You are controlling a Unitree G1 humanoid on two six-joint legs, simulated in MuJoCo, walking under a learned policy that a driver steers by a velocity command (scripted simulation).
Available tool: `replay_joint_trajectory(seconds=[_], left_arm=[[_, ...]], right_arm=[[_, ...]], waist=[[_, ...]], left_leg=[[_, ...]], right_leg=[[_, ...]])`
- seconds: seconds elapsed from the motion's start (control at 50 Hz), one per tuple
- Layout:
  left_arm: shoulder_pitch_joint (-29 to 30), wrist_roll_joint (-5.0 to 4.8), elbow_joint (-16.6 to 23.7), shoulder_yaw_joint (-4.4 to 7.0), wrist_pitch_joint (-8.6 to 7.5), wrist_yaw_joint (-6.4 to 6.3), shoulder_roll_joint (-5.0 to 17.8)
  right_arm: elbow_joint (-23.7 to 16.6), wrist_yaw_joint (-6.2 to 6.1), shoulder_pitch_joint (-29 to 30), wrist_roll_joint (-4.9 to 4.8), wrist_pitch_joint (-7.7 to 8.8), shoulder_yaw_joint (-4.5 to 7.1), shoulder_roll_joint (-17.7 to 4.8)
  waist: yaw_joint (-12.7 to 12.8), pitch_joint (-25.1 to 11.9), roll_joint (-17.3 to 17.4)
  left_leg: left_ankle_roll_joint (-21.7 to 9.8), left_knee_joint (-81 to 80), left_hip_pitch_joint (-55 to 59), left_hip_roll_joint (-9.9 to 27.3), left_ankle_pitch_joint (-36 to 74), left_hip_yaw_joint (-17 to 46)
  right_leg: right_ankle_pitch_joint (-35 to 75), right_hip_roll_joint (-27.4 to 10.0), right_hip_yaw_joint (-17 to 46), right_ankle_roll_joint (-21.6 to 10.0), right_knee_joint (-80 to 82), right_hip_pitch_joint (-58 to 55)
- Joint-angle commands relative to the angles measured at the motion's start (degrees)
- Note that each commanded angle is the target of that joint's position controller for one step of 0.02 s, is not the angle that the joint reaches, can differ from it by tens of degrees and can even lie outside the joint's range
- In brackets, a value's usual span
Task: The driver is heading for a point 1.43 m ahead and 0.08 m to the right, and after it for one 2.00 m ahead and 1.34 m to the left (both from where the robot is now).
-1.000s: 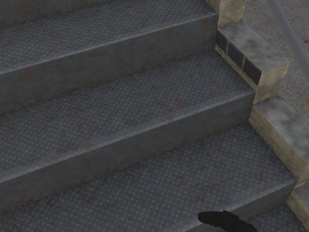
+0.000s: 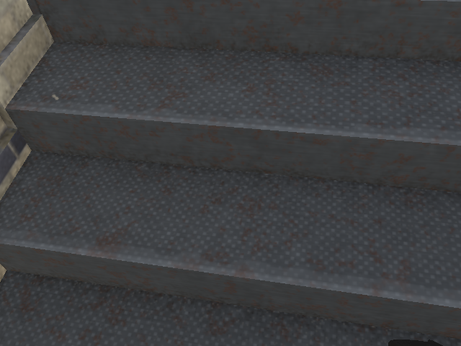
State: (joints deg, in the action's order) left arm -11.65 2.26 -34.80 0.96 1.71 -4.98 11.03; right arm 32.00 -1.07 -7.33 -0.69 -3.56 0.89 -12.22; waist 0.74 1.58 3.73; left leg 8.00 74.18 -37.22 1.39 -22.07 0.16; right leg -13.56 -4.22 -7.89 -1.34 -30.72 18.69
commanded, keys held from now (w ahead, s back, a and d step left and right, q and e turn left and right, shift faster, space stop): q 0.04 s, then w+q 0.10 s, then w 0.60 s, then w+e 0.26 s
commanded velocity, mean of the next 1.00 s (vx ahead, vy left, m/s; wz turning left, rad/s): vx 0.36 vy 0.00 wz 0.16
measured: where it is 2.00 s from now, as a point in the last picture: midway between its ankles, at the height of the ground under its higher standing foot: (218, 89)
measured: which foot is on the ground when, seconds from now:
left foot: up 0.00-0.18, down 0.20-0.66, up 0.68-1.00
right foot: down 0.00-0.20, up 0.22-0.62, down 0.64-1.00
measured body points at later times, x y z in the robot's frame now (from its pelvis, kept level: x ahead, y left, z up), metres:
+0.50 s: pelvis +0.10 +0.06 +0.00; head +0.09 +0.09 +0.45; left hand +0.24 +0.25 -0.11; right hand +0.06 -0.15 -0.14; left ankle -0.04 +0.13 -0.73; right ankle +0.19 -0.06 -0.38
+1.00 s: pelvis +0.36 +0.09 +0.16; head +0.37 +0.07 +0.61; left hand +0.24 +0.24 +0.02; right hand +0.61 -0.01 +0.09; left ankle +0.45 +0.24 -0.30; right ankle +0.31 +0.00 -0.57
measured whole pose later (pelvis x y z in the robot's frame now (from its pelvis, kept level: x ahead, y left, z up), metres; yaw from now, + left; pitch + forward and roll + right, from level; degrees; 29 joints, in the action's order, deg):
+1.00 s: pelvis +0.36 +0.09 +0.16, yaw +6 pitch +5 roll +2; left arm -32.6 1.3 -60.9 -3.0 -3.7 1.9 2.9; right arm 36.5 1.1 -2.5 1.1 4.8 -5.7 -3.1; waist 3.3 -4.4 1.1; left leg -1.9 109.3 -73.7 7.1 0.6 -0.8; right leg -21.8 1.3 0.3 -4.1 -31.0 13.9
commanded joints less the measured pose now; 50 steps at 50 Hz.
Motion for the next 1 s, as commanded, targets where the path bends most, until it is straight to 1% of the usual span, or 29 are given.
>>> replay_joint_trajectory(seconds=[0.02, 0.1, 0.14, 0.18, 0.2, 0.22, 0.24, 0.26, 0.32, 0.36, 0.42, 0.46, 0.5, 0.54, 0.56, 0.58, 0.62, 0.64, 0.66, 0.68, 0.7, 0.72, 0.74, 0.76, 0.78, 0.84, 0.9, 0.96, 1.0], left_arm=[[6.26, 0.47, 5.72, 3.50, -1.76, -0.02, 10.84], [0.63, -2.38, 2.79, 5.40, -1.31, 0.65, 14.04], [0.82, -3.11, 1.59, 5.50, -1.00, 1.00, 14.39], [0.87, -2.93, -0.44, 4.27, -1.11, 2.26, 10.42], [1.62, -2.32, -0.45, 3.27, -1.27, 3.36, 6.66], [6.49, -2.28, 3.97, 2.09, -2.63, 3.52, 4.21], [8.27, -3.02, 2.73, 2.60, -4.07, 4.44, 4.97], [8.19, -4.35, 2.10, 2.57, -4.95, 5.17, 4.61], [4.67, -2.37, -0.98, 0.97, -6.28, 5.89, 1.54], [4.45, -3.54, -0.93, -0.43, -6.43, 6.35, -1.23], [8.54, -4.43, 1.74, -3.18, -5.88, 5.71, -5.77], [12.37, -4.13, 5.19, -4.86, -6.06, 5.60, -6.78], [21.59, -2.11, 10.56, -6.75, -6.33, 5.72, -6.80], [24.55, -0.42, 13.68, -7.86, -6.64, 5.40, -7.09], [20.20, -1.77, 12.09, -7.04, -7.01, 5.76, -4.49], [17.74, -1.85, 10.46, -5.84, -7.59, 5.79, -2.75], [5.80, -2.63, 6.37, -2.27, -6.65, 6.08, 2.91], [-0.78, -2.62, 4.22, -0.60, -5.95, 5.91, 7.20], [-12.02, -0.78, -0.98, 1.04, -5.26, 6.21, 11.69], [-18.31, 1.82, -6.31, 2.22, -4.87, 5.33, 14.47], [-19.10, 2.77, -7.90, 1.49, -4.41, 3.72, 9.82], [-14.16, 1.27, -10.38, 0.08, -4.96, 3.81, 3.20], [-12.27, 0.48, -13.36, -1.20, -5.35, 4.74, -1.78], [-10.19, 0.17, -15.96, -1.84, -6.17, 5.29, -4.96], [-8.40, 0.28, -17.86, -2.47, -6.60, 5.64, -7.49], [-9.97, 0.00, -21.45, -2.20, -6.18, 7.46, -5.04], [-5.91, -0.72, -19.35, -2.77, -5.69, 7.44, -3.39], [-13.14, -1.05, -20.72, -2.97, -7.02, 7.26, -0.80], [-24.18, -1.66, -23.92, -2.29, -6.84, 5.47, 0.85]], right_arm=[[-5.41, -0.36, 3.63, 0.56, 0.87, 0.46, -2.57], [-3.74, -0.03, 1.05, -0.12, 1.44, 0.96, -2.79], [-2.21, 0.64, -1.89, -0.30, 1.90, 1.64, -2.96], [1.69, 1.02, -8.08, -0.44, 2.20, 2.68, -3.64], [3.40, 1.72, -12.47, -0.65, 2.33, 3.20, -4.76], [4.82, 1.18, -18.87, 0.12, 2.79, 5.38, -14.08], [3.83, 0.90, -17.96, 0.20, 4.46, 5.13, -11.99], [4.78, 0.61, -15.71, 0.59, 5.06, 4.04, -9.99], [7.33, 1.71, -15.28, 1.45, 5.05, 1.52, -3.77], [11.37, 2.41, -18.74, 1.91, 5.05, 0.21, 0.47], [16.99, 2.57, -23.50, 2.02, 4.88, -0.60, 1.42], [18.12, 1.99, -21.84, 2.21, 4.95, -1.42, 2.45], [18.76, 0.42, -20.29, 1.24, 5.34, -2.01, 1.85], [20.79, -1.21, -22.95, -1.43, 6.22, -0.68, -2.95], [20.59, -0.93, -18.89, -1.79, 6.48, -1.00, -3.78], [22.09, -0.60, -24.23, -1.71, 6.70, -0.54, -5.81], [23.20, -0.69, -23.95, 0.76, 6.50, 0.89, -11.59], [22.53, -0.98, -20.61, 1.03, 6.63, 1.33, -11.85], [20.15, -1.08, -17.32, 1.72, 7.81, 1.14, -10.15], [18.11, 1.07, -16.59, 0.92, 9.17, -0.01, -0.28], [17.49, 4.15, -13.72, 1.74, 11.18, -0.01, 1.03], [13.37, 6.03, -8.02, 0.03, 11.63, 0.14, 2.08], [10.16, 6.39, -2.86, 0.39, 11.19, -1.38, 5.09], [8.90, 6.11, -1.32, 1.16, 10.71, -1.69, 5.54], [9.25, 6.00, -4.74, 0.90, 9.73, -2.09, 6.36], [8.55, 5.02, -8.09, 0.11, 8.73, -5.00, 9.70], [3.47, 4.07, -1.33, 1.87, 8.46, -6.17, 7.48], [2.70, 1.70, 4.27, 2.18, 8.44, -6.25, 7.67], [-0.15, 0.95, 12.63, 1.64, 9.03, -6.80, 8.21]], waist=[[0.09, -9.90, -14.66], [2.30, -8.24, -13.09], [0.53, -6.07, -10.78], [-1.70, -3.36, -4.85], [-2.83, -4.41, 2.98], [-6.61, -3.94, 19.22], [-7.64, -2.13, 11.17], [-5.61, 0.27, 10.04], [-3.36, 1.14, 0.27], [-2.79, 2.20, 0.67], [-3.73, 5.09, 2.02], [-2.50, 7.84, 0.53], [-1.89, 8.45, 1.01], [-1.40, 4.49, 1.75], [1.69, 1.23, 1.20], [1.67, -6.17, 4.03], [8.72, -14.08, 15.39], [11.62, -15.31, 17.42], [15.00, -19.49, 8.37], [11.24, -21.33, -26.18], [10.50, -22.52, -22.01], [6.68, -12.12, -14.27], [3.74, -4.71, -6.78], [0.18, 0.17, -1.85], [-3.67, 0.55, -1.44], [-6.22, 3.24, -5.13], [-7.16, 2.58, -1.92], [-2.22, -1.83, -7.30], [3.83, -1.13, -9.99]], left_leg=[[-1.28, -11.15, 6.39, 2.90, 1.84, -0.60], [-5.35, -22.55, 11.93, 2.36, -3.65, -4.20], [-8.42, -32.86, 17.73, 1.45, -3.03, -5.93], [-11.43, -47.28, 25.20, -2.04, -4.91, -6.50], [-13.38, -50.12, 34.13, 1.83, -3.67, 3.16], [-24.11, -58.56, 40.37, 15.17, -18.42, 32.95], [-28.92, -63.63, 36.29, 20.44, -21.80, 42.74], [-28.12, -62.69, 37.89, 20.46, -17.98, 39.41], [-22.22, -56.68, 35.18, 13.87, -3.57, 24.08], [-21.02, -56.19, 33.90, 12.84, 1.12, 18.92], [-19.97, -56.91, 35.23, 14.80, 7.07, 16.46], [-17.35, -58.99, 27.74, 12.57, 9.37, 10.63], [-17.73, -69.78, 12.61, 10.36, 10.38, 7.87], [-20.36, -79.98, 15.40, 12.36, 19.23, 8.88], [-19.10, -78.64, 14.31, 9.26, 42.57, 1.51], [-19.70, -70.39, 20.63, 8.69, 77.61, -0.51], [-19.87, -55.32, 39.36, 13.07, 116.58, 1.07], [-18.75, -45.59, 42.99, 12.24, 116.47, 1.60], [-19.15, -29.26, 32.34, 10.65, 101.35, 4.59], [-15.71, -5.04, 7.47, -5.99, 28.55, 8.59], [-14.59, 19.52, -0.33, -10.88, 14.79, 20.84], [-15.37, 28.07, -8.84, -9.14, 14.18, 20.39], [-16.24, 33.90, -13.19, -7.20, 14.49, 15.58], [-16.97, 36.10, -15.62, -4.14, 15.57, 11.39], [-16.78, 38.54, -15.85, -2.32, 17.18, 9.36], [-17.31, 47.98, -29.59, -0.80, 12.81, 6.25], [-12.41, 36.53, -28.73, 4.37, 21.62, 0.11], [-8.68, 37.31, -28.30, 4.82, 27.87, -4.34], [-7.89, 41.21, -47.05, 6.89, 20.16, -3.09]], right_leg=[[18.31, -13.76, 8.36, -11.73, 9.08, -5.09], [-15.59, -17.04, 11.42, -10.45, 14.33, -2.73], [-23.14, -17.06, 10.93, -9.45, 13.99, -0.64], [-23.40, -11.51, 5.51, -6.87, 4.54, 1.95], [-20.18, -6.73, -0.73, -3.35, -14.21, 11.14], [-22.34, 3.40, -2.20, 2.03, -33.30, 33.34], [-16.83, 0.56, 9.14, 2.62, -52.50, 39.32], [-12.54, -0.23, 11.18, 2.64, -66.76, 47.74], [-3.71, 0.66, 9.71, 1.76, -88.84, 54.97], [-4.99, 0.84, 9.00, 0.71, -94.97, 58.50], [-9.40, 3.37, 11.20, -1.33, -111.16, 71.39], [-4.62, 3.08, 11.86, -2.38, -102.23, 70.43], [2.46, 0.18, 4.46, -1.67, -82.16, 58.29], [-0.54, -2.24, -0.77, -2.25, -67.67, 44.40], [-0.53, 0.50, -6.36, -4.71, -55.14, 28.10], [-5.15, 5.53, -9.99, -5.40, -51.61, 16.85], [-15.06, 9.81, -5.91, -6.68, -40.21, 10.72], [-14.24, 8.54, 2.14, -8.38, -30.13, 6.28], [-14.95, 3.48, 20.00, -11.86, -21.26, -8.53], [-12.13, -10.43, 52.22, -21.16, 2.79, -24.31], [-13.41, -14.28, 66.23, -20.75, 12.20, -22.40], [-19.75, -13.43, 56.36, -17.15, 11.05, -13.86], [-19.78, -12.59, 48.02, -15.11, 8.29, -4.56], [-17.52, -11.00, 38.87, -12.76, 6.46, 3.18], [-15.02, -8.14, 31.93, -11.24, 6.17, 6.77], [-5.25, -4.56, 21.06, -9.87, 10.59, 5.36], [-3.16, -1.74, 15.69, -9.20, 12.02, 14.80], [-1.23, -3.57, 20.34, -12.67, 13.49, 10.84], [-0.05, -7.42, 28.34, -13.76, 13.09, -10.76]])
Velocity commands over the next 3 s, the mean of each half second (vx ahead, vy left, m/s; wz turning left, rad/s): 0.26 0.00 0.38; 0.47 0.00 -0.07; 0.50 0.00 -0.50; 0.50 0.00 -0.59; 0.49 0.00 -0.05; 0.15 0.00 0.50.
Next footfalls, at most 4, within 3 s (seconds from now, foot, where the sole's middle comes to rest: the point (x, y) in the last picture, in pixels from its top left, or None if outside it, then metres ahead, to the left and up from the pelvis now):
0.20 left None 0.00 0.13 -0.77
0.64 right None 0.35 0.00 -0.61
1.18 left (146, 214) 0.70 0.29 -0.44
1.72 right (257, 93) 0.95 0.00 -0.27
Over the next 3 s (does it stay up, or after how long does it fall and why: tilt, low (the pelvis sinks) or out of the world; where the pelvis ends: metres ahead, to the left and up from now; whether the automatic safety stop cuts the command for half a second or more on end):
stays up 1.35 -0.16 0.67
